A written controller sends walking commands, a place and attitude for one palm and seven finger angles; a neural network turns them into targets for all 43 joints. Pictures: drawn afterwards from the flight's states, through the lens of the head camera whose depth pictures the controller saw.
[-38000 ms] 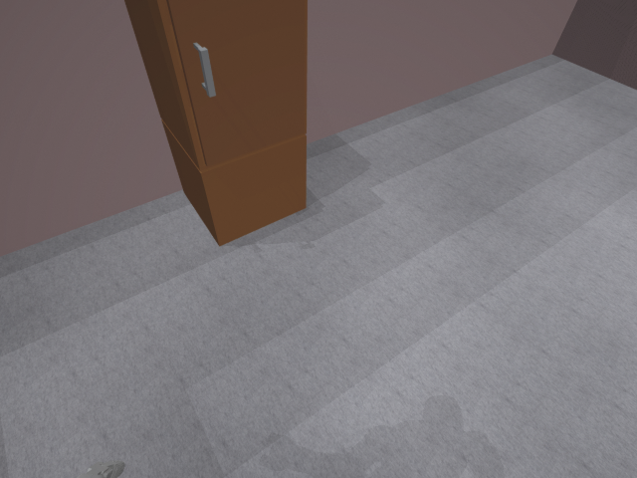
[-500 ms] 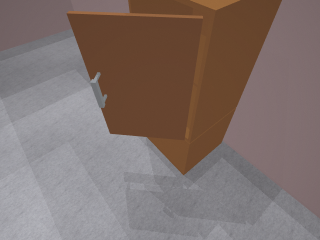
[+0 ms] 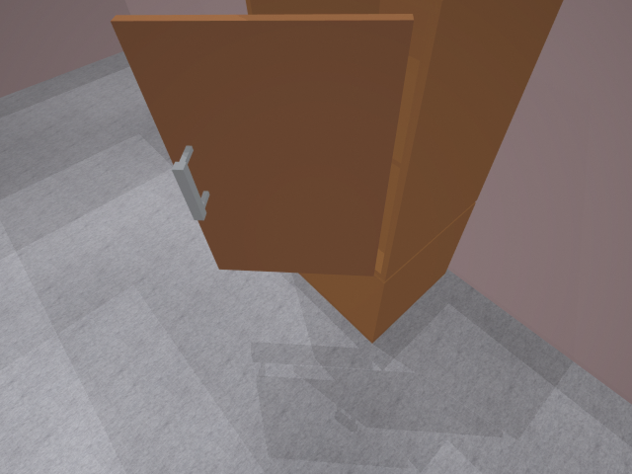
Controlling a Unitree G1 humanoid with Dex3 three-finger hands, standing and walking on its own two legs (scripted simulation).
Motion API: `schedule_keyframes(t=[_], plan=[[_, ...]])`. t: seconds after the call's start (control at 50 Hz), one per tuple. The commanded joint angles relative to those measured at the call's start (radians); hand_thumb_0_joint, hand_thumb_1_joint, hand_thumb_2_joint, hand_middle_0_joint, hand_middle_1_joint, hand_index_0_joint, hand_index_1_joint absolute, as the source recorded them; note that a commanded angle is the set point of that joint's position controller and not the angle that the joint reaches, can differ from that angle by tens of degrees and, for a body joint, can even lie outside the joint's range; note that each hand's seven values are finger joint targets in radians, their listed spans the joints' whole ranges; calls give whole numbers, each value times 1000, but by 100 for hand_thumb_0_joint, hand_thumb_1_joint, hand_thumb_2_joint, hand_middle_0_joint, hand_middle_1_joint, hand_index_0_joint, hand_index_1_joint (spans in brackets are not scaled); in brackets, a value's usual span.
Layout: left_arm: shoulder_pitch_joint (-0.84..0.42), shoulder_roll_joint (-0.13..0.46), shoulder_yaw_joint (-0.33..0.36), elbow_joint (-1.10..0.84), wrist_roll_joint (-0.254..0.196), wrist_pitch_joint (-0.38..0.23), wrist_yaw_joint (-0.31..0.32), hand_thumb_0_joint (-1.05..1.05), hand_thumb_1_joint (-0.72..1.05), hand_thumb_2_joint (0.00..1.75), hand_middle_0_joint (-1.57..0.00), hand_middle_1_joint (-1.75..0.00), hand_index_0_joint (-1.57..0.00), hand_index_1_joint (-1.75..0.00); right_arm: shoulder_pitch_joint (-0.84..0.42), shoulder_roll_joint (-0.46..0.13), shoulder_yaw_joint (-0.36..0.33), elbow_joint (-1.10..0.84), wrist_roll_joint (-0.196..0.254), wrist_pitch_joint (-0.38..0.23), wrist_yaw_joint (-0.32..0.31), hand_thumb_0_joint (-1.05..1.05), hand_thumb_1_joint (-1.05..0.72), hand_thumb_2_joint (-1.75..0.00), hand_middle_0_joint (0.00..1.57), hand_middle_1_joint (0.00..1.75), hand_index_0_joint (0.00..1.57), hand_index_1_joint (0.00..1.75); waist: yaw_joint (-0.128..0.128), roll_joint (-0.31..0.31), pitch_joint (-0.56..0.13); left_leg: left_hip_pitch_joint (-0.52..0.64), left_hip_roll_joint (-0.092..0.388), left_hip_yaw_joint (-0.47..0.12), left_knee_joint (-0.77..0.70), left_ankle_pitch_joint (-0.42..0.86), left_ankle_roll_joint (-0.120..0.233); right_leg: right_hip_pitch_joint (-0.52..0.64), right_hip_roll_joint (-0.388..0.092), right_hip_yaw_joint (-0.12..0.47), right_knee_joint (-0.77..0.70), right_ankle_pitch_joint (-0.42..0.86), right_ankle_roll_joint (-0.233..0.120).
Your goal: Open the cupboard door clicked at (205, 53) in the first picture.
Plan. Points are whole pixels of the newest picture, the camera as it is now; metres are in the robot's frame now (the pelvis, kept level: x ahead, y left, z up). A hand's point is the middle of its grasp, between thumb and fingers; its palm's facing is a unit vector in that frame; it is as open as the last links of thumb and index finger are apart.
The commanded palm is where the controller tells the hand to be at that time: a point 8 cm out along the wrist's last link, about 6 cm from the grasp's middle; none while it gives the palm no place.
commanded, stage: shuffle to correct the standing spot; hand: left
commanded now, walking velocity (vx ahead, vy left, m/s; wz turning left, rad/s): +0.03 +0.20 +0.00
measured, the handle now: (193, 184) +0.56 +0.26 +0.00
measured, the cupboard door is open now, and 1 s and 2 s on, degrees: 44 44 44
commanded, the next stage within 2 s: come to a stop and stand still in 0.04 s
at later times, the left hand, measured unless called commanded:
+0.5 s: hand out of the picture +0.09 +0.25 -0.16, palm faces +0.00 -0.96 -0.27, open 7.4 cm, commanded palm none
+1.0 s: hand out of the picture +0.05 +0.25 -0.15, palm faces -0.04 -0.97 -0.22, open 7.4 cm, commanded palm none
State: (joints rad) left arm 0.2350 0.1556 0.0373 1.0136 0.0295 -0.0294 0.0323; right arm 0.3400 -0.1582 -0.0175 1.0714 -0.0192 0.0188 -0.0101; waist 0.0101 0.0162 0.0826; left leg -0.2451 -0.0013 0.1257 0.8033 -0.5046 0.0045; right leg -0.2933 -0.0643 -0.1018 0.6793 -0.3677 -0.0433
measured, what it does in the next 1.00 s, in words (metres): steps on the spot: left foot, then right foot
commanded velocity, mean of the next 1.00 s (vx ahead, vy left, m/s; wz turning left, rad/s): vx -0.02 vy -0.03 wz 0.00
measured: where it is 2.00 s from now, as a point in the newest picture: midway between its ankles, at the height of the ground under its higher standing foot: outside the picture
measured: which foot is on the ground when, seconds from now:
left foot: up 0.00-0.22, down 0.24-0.50, up 0.52-0.74, down 0.76-1.00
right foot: down 0.00-0.24, up 0.26-0.44, down 0.46-1.00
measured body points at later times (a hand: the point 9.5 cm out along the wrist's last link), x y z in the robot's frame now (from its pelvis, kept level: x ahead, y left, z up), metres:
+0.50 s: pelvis +0.02 +0.05 +0.00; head +0.05 +0.03 +0.45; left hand +0.09 +0.30 -0.14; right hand +0.08 -0.18 -0.16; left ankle +0.07 +0.21 -0.72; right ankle +0.02 -0.03 -0.73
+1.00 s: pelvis +0.01 +0.07 +0.02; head +0.01 +0.06 +0.47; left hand +0.05 +0.30 -0.13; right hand +0.03 -0.16 -0.14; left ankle +0.01 +0.16 -0.72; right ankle +0.01 -0.03 -0.72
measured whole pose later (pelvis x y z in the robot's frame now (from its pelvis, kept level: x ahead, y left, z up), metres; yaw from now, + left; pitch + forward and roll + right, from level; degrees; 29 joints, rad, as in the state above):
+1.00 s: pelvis +0.01 +0.07 +0.02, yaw -2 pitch -1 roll +0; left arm 0.29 0.18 -0.02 1.02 0.02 -0.01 0.03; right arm 0.27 -0.18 0.01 1.02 -0.02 0.00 -0.01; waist -0.01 0.01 0.01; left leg -0.19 -0.02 0.05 0.46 -0.25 0.04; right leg -0.21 0.01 -0.04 0.46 -0.23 -0.03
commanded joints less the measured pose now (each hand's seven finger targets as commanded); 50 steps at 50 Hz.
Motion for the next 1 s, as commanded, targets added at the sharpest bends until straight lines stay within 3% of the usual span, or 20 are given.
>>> schedule_keyframes(t=[0.0,0.06,0.16,0.18,0.22,0.24,0.28,0.4,0.44,0.48,0.52,0.54,0.58,0.64,0.68,0.72,0.74,0.78,0.86,0.98], plan=[[143,181,51,-18,-1,5,30,0,90,90,-20,-30,-20,-30,-87,-71,-31,-113,-3,-9,0,0,-90,-90,20,30,20,30,52,-189,-24,-357,71,-140,299,-21,-28,185,-353,374,-306,624,-202],[54,206,59,-56,3,5,20,0,90,90,-20,-30,-20,-30,-59,-47,-34,-115,5,2,19,0,-90,-90,20,30,20,30,9,-208,-55,-223,60,-90,133,101,-46,53,-277,218,-309,508,-132],[10,241,74,-71,2,28,5,0,90,90,-20,-30,-20,-30,6,-42,-39,-105,8,-18,17,0,-90,-90,20,30,20,30,-20,-177,-77,46,-14,22,-254,294,-50,-48,-179,146,-198,273,-47],[15,201,63,-76,3,38,3,0,90,90,-20,-30,-20,-30,47,-64,-42,-97,8,-26,10,0,-90,-90,20,30,20,30,-35,-118,-93,132,16,-9,-323,344,-42,-86,-125,109,-102,184,-15],[65,74,36,-92,-12,53,1,0,90,90,-20,-30,-20,-30,92,-207,-63,-114,-9,-39,-5,0,-90,-90,20,30,20,30,-44,276,-129,100,353,-431,-505,549,133,-175,31,27,208,-273,62],[66,83,32,-112,-8,44,2,0,90,90,-20,-30,-20,-30,63,-218,-63,-137,-15,-35,-6,0,-90,-90,20,30,20,30,-40,155,-88,-18,381,-474,-521,440,194,-150,25,70,286,-262,38],[38,119,38,-85,-6,29,-3,0,90,90,-20,-30,-20,-30,-60,-217,-59,-132,-17,-54,-20,0,-90,-90,20,30,20,30,-9,257,-89,-8,330,-436,-512,517,186,-155,6,111,303,-209,26],[88,88,26,-47,-15,39,-23,0,90,90,-20,-30,-20,-30,-90,-190,-62,-119,-15,-23,-32,0,-90,-90,20,30,20,30,-3,136,-132,14,269,-271,-379,738,132,22,51,52,-62,-6,40],[122,125,31,-49,-7,32,-19,0,90,90,-20,-30,-20,-30,-103,-155,-58,-128,-2,-20,-29,0,-90,-90,20,30,20,30,13,19,-139,-75,179,-201,-285,523,63,135,-3,147,-250,201,20],[95,193,36,-60,-3,19,-11,0,90,90,-20,-30,-20,-30,-129,-65,-36,-140,1,-4,-23,0,-90,-90,20,30,20,30,5,-296,-93,-150,29,-72,-129,76,-20,81,-201,330,-357,395,-80],[37,159,24,-68,-2,17,-6,0,90,90,-20,-30,-20,-30,-127,-67,-37,-108,3,4,-20,0,-90,-90,20,30,20,30,-10,-199,-58,-130,41,-117,1,33,-15,31,-195,309,-354,440,-140],[110,186,25,-81,9,15,37,0,90,90,-20,-30,-20,-30,-163,-137,-52,-154,3,-9,-14,0,-90,-90,20,30,20,30,14,-146,-144,-192,1,-59,126,29,-43,176,-185,441,-319,895,-96],[82,175,13,-111,-5,-16,33,0,90,90,-20,-30,-20,-30,-165,-68,-29,-189,5,-10,10,0,-90,-90,20,30,20,30,-11,-25,-188,-189,38,-97,70,99,-12,254,-171,289,-256,863,-112],[80,174,6,-113,1,-10,30,0,90,90,-20,-30,-20,-30,-130,-62,-22,-194,14,-13,-2,0,-90,-90,20,30,20,30,-17,-114,-147,-86,8,-79,-119,85,-4,196,-138,248,-264,716,-124],[34,166,-2,-108,-9,-3,27,0,90,90,-20,-30,-20,-30,-51,-68,-18,-159,11,-17,-3,0,-90,-90,20,30,20,30,-50,-114,-103,53,14,-86,-336,209,2,86,-93,208,-265,444,-72],[53,124,-15,-97,-22,2,19,0,90,90,-20,-30,-20,-30,-45,-117,-15,-144,3,-31,-5,0,-90,-90,20,30,20,30,-29,34,-49,57,122,-200,-411,349,47,17,-27,187,-265,210,-6],[65,119,-13,-96,-20,1,18,0,90,90,-20,-30,-20,-30,-55,-130,-11,-149,-1,-32,-7,0,-90,-90,20,30,20,30,-16,27,-43,16,151,-214,-406,348,61,38,-12,179,-285,175,2],[52,132,-15,-84,-15,7,15,0,90,90,-20,-30,-20,-30,-76,-117,-2,-135,-2,-36,-7,0,-90,-90,20,30,20,30,-9,124,-23,-35,128,-232,-452,300,58,75,-4,171,-279,132,-4],[62,132,-26,-57,-16,8,5,0,90,90,-20,-30,-20,-30,-68,-123,7,-120,-3,-32,-9,0,-90,-90,20,30,20,30,-14,-5,18,-59,99,-216,-486,133,48,62,-12,194,-330,12,-10],[73,137,-30,-40,-16,3,4,0,90,90,-20,-30,-20,-30,-39,-121,15,-81,0,-39,-7,0,-90,-90,20,30,20,30,-14,-27,-5,-35,94,-203,-494,159,49,69,-23,195,-336,18,-10]])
